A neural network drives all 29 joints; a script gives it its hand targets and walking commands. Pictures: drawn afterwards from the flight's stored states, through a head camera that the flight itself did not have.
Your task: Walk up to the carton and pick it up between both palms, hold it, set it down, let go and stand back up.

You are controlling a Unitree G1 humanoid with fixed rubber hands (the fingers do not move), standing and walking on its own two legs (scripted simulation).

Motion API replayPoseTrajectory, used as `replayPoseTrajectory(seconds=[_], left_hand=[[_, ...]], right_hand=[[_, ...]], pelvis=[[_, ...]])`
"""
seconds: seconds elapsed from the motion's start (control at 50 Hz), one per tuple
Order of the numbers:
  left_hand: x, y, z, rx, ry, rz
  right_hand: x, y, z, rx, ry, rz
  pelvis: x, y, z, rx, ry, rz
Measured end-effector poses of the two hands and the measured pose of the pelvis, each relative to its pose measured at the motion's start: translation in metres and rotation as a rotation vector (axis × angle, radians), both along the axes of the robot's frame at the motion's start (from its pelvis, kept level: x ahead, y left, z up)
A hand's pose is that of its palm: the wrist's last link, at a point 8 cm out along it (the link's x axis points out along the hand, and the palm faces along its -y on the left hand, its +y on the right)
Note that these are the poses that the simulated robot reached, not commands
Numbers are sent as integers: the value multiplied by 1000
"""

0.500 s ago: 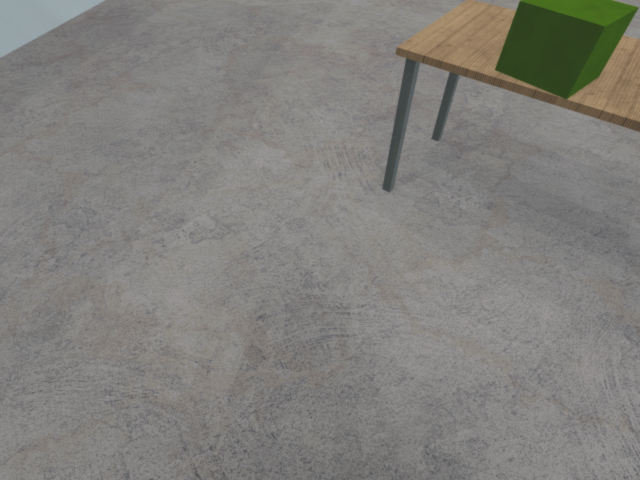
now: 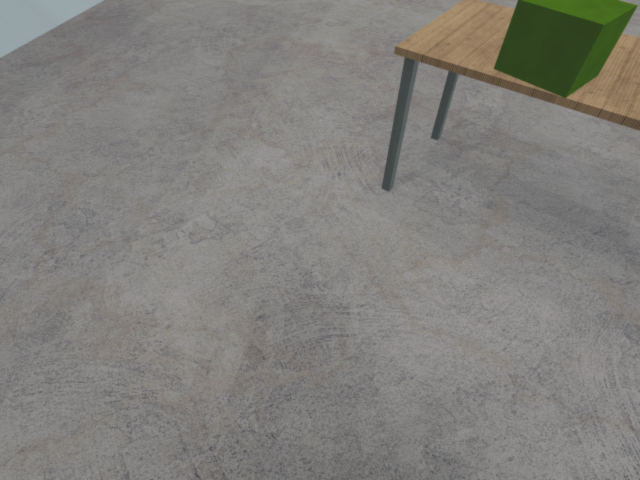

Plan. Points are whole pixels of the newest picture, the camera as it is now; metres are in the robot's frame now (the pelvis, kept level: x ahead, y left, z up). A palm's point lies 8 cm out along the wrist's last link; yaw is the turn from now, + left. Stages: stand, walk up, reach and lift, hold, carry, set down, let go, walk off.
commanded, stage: stand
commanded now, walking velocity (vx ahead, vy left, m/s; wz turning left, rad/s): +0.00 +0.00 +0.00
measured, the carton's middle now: (560, 39) +1.26 -0.75 -0.01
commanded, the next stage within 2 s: walk up in 0.22 s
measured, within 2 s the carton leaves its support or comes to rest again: neither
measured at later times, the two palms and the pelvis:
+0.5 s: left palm out of the picture +0.00 +0.22 -0.14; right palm out of the picture +0.00 -0.23 -0.15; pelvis +0.00 +0.00 +0.00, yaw -2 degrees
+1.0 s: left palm out of the picture +0.13 +0.16 -0.17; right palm (572, 479) +0.15 -0.35 -0.16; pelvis +0.12 -0.08 -0.04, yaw -15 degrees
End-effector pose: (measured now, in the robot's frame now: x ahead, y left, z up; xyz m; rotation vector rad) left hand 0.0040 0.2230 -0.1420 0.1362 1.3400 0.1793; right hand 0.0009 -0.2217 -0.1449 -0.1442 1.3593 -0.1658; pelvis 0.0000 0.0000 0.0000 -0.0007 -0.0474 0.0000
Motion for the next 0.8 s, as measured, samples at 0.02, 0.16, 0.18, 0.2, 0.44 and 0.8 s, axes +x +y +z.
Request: replayPoseTrajectory(seconds=[0.02, 0.16, 0.18, 0.2, 0.44, 0.8], left_hand=[[0, 0, 0, 0, 1, 0], [-2, -2, 0, -1, 7, 1], [-2, -2, 0, -2, 7, 1], [-2, -2, 0, -2, 7, 1], [-3, -5, -1, -5, 9, 0], [108, -21, -8, 128, -143, -181]], right_hand=[[0, 0, 0, 0, 1, 0], [-3, -1, 0, 0, 8, -4], [-3, -1, 0, 0, 9, -4], [-3, -1, 0, 0, 10, -4], [-6, 0, 0, 3, 16, -7], [12, -105, -54, -42, -41, -165]], pelvis=[[0, 0, 0, 0, 0, 0], [0, -1, 0, 0, 0, -1], [0, -1, 0, 0, 0, -1], [0, -1, 0, 0, 0, -2], [-1, -2, 0, 0, 0, -2], [58, -67, -48, -5, -29, -209]])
